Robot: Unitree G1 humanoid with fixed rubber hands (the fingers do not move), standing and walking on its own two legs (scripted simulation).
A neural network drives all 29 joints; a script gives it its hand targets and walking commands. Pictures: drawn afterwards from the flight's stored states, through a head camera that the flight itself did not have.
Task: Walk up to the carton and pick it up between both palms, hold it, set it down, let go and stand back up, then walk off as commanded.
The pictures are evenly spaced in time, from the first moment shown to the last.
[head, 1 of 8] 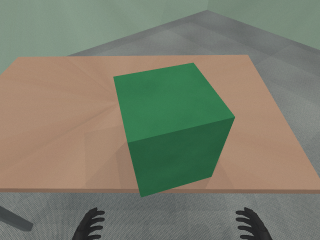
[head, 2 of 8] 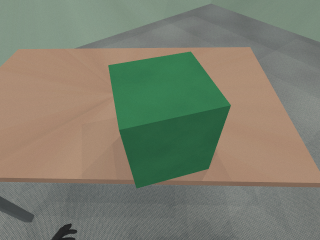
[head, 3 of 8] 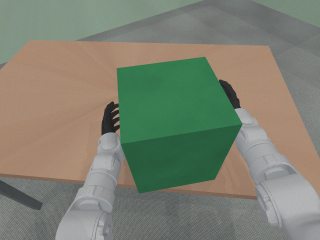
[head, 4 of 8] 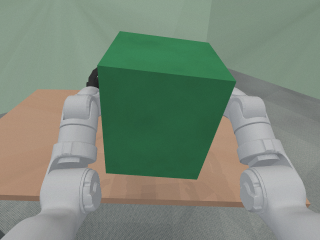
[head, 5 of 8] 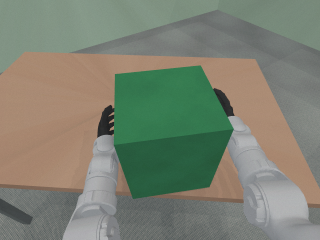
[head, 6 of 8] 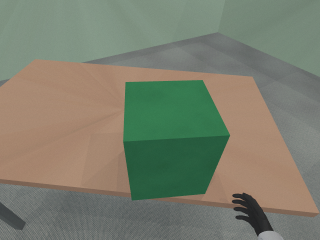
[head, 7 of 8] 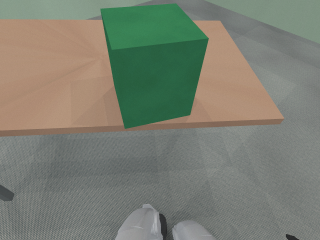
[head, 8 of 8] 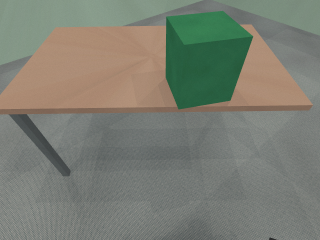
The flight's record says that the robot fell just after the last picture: no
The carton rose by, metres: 0.20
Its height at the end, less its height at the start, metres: +0.00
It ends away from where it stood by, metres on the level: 0.01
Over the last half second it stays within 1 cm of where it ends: yes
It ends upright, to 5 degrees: yes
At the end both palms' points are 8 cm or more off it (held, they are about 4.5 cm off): yes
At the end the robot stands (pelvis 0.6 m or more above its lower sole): yes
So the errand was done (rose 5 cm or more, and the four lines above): yes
